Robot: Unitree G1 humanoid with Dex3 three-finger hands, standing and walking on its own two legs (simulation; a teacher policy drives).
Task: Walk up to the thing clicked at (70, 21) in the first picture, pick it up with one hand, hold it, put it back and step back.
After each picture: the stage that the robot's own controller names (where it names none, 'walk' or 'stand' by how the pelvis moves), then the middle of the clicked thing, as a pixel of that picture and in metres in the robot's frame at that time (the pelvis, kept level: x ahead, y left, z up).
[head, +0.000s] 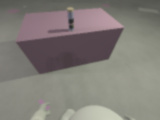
stand; (70, 20) +0.99 +0.26 +0.07
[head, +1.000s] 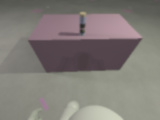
walk; (82, 25) +0.93 +0.17 +0.07
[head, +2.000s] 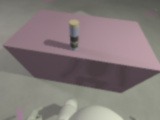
walk; (74, 37) +0.57 +0.19 +0.09
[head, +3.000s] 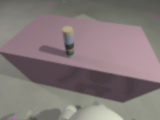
stand; (69, 44) +0.50 +0.17 +0.10
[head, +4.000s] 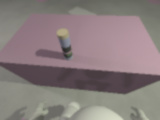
walk; (66, 46) +0.47 +0.19 +0.08
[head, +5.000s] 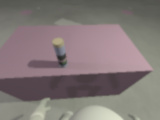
stand; (61, 54) +0.43 +0.21 +0.07
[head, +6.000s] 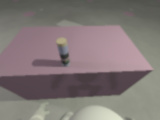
stand; (64, 54) +0.45 +0.20 +0.06
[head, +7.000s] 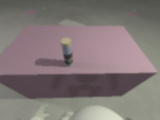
stand; (67, 54) +0.45 +0.18 +0.06
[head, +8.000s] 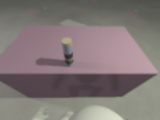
stand; (68, 53) +0.46 +0.18 +0.06
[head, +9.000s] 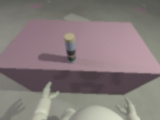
rise first; (70, 50) +0.47 +0.17 +0.07
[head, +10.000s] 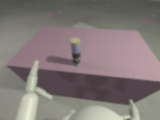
go down; (76, 53) +0.47 +0.15 +0.07
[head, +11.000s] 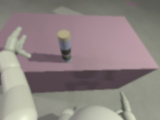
go down; (65, 49) +0.46 +0.15 +0.08
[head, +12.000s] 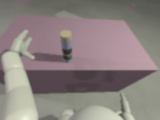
approach; (67, 48) +0.47 +0.14 +0.09
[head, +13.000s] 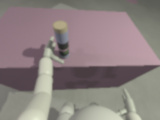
close in; (62, 43) +0.47 +0.16 +0.13
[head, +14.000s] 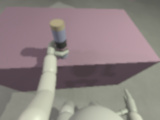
lift; (60, 42) +0.47 +0.16 +0.13
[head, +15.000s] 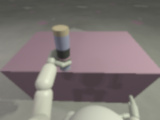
lift; (63, 51) +0.32 +0.15 +0.25
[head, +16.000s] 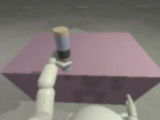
hold; (63, 51) +0.33 +0.16 +0.23
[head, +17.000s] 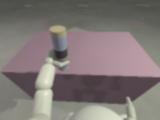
hold; (61, 51) +0.33 +0.17 +0.24
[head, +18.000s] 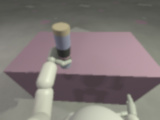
hold; (63, 49) +0.32 +0.15 +0.26
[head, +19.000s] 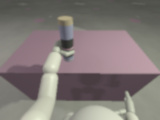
crouch; (67, 41) +0.40 +0.14 +0.25
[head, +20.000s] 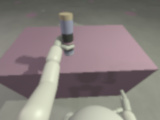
lower; (67, 36) +0.47 +0.13 +0.22
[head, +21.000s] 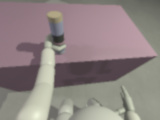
lower; (58, 36) +0.50 +0.16 +0.14
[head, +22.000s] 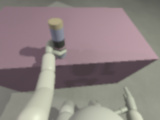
lower; (58, 41) +0.47 +0.17 +0.13
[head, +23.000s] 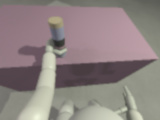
lower; (59, 40) +0.48 +0.16 +0.13
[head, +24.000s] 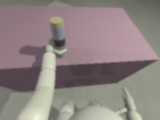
lower; (59, 40) +0.48 +0.16 +0.13
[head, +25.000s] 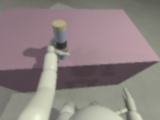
open; (61, 42) +0.47 +0.16 +0.13
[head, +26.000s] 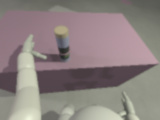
sink last; (63, 47) +0.45 +0.15 +0.12
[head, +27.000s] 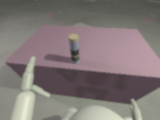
sink last; (74, 50) +0.48 +0.16 +0.10
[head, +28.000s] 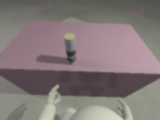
stand; (70, 51) +0.45 +0.15 +0.10
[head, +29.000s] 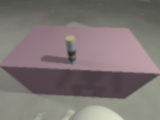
stand; (71, 51) +0.49 +0.17 +0.07
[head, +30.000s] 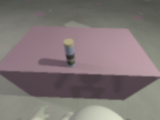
stand; (70, 54) +0.46 +0.17 +0.06
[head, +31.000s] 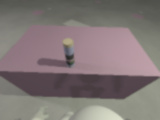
stand; (69, 54) +0.45 +0.17 +0.06
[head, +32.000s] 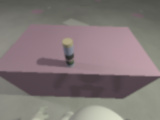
stand; (69, 54) +0.45 +0.17 +0.06
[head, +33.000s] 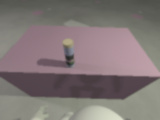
stand; (69, 55) +0.45 +0.17 +0.06
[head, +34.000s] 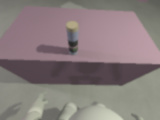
walk; (72, 40) +0.50 +0.14 +0.09
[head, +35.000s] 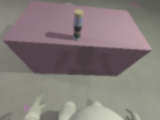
walk; (77, 27) +0.68 +0.16 +0.08
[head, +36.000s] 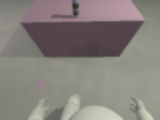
walk; (75, 5) +1.00 +0.23 +0.10
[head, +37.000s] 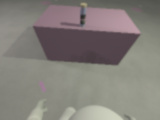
stand; (82, 16) +1.06 +0.15 +0.08
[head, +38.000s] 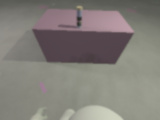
stand; (79, 18) +1.11 +0.17 +0.07
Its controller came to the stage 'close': yes
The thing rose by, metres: 0.19
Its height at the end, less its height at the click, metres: +0.00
